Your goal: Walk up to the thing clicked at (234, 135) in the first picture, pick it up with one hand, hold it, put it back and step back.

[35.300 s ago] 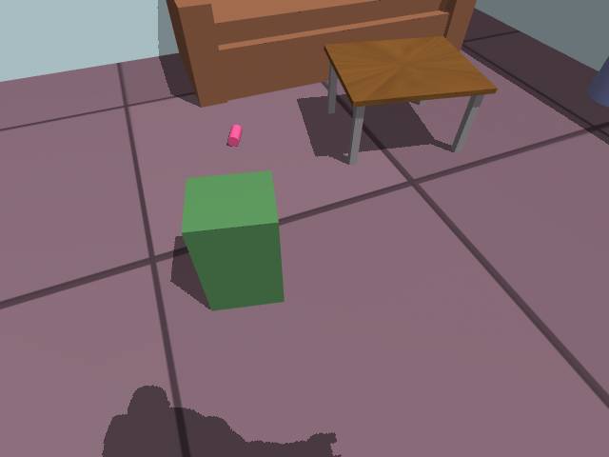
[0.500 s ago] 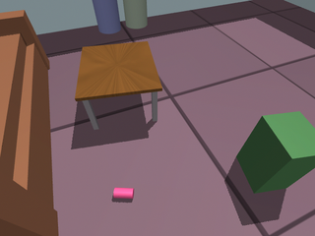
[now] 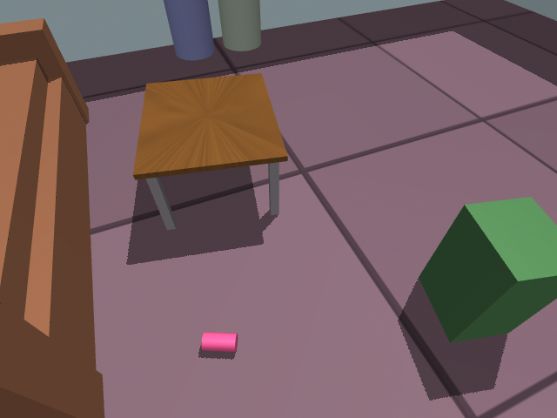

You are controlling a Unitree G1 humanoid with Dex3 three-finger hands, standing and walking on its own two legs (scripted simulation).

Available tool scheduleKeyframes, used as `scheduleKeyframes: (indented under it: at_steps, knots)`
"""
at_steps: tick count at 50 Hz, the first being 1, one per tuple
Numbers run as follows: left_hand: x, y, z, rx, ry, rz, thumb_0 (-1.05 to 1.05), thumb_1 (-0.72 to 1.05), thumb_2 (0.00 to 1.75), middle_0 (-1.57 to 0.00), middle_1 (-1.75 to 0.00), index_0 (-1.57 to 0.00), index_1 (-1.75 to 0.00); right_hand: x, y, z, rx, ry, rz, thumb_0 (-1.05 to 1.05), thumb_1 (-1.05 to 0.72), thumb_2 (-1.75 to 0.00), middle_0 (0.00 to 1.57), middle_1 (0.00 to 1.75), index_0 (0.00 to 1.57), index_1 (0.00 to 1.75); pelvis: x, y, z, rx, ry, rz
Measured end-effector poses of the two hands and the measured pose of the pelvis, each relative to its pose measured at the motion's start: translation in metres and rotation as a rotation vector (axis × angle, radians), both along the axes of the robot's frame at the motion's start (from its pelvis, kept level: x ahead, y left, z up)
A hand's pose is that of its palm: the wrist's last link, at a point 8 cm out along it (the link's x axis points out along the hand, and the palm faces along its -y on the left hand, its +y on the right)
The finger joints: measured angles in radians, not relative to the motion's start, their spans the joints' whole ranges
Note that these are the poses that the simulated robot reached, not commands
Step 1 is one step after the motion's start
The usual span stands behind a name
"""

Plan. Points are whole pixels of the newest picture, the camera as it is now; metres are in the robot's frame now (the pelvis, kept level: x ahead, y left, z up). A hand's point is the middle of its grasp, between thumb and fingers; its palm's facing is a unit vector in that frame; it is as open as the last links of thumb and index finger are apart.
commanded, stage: stand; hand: left
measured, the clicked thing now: (220, 341) +0.48 +0.24 -0.75
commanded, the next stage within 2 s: walk up in 1.20 s
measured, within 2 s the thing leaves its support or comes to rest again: neither
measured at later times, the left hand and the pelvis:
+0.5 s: hand out of the picture +0.07 +0.25 -0.16, palm faces -0.03 -0.94 -0.34, open 7.4 cm; pelvis +0.00 +0.00 +0.00, yaw +0 degrees
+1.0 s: hand out of the picture +0.07 +0.25 -0.16, palm faces -0.03 -0.94 -0.34, open 7.4 cm; pelvis +0.00 +0.00 +0.00, yaw +0 degrees
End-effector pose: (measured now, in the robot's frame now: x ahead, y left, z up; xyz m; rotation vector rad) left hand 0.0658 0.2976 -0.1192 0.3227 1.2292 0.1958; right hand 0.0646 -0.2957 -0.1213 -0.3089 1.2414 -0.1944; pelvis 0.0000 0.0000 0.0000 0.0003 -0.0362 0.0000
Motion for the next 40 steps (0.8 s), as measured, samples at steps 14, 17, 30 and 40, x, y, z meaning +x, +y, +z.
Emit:
scheduleKeyframes:
  at_steps: [14, 17, 30, 40]
  knots:
    - [-0.0020, -0.0007, -0.0009, -0.003, 0.001, 0.000, 0.01, 0.90, 0.90, -0.21, -0.30, -0.21, -0.30, 0.0000, -0.0016, 0.0021, -0.005, -0.007, 0.000, 0.00, -0.91, -0.90, 0.20, 0.30, 0.20, 0.30, -0.0015, -0.0007, 0.0002, -0.001, -0.003, -0.003]
    - [-0.0031, -0.0007, -0.0012, -0.004, 0.003, 0.000, 0.01, 0.90, 0.90, -0.21, -0.30, -0.21, -0.30, -0.0014, -0.0019, 0.0021, -0.006, -0.004, 0.000, 0.00, -0.91, -0.90, 0.20, 0.30, 0.20, 0.30, -0.0019, -0.0006, 0.0002, -0.001, -0.003, -0.003]
    - [-0.0041, -0.0002, -0.0013, -0.002, 0.008, -0.004, 0.01, 0.90, 0.90, -0.21, -0.30, -0.21, -0.30, -0.0063, -0.0014, 0.0008, -0.004, 0.008, -0.004, 0.00, -0.91, -0.90, 0.20, 0.30, 0.20, 0.30, -0.0031, -0.0004, 0.0000, -0.001, -0.001, -0.003]
    - [-0.0031, -0.0002, -0.0012, -0.003, 0.008, -0.003, 0.01, 0.90, 0.90, -0.21, -0.30, -0.21, -0.30, -0.0068, -0.0006, 0.0002, -0.002, 0.012, -0.004, 0.00, -0.91, -0.90, 0.20, 0.30, 0.20, 0.30, -0.0026, -0.0001, 0.0001, 0.000, 0.001, -0.003]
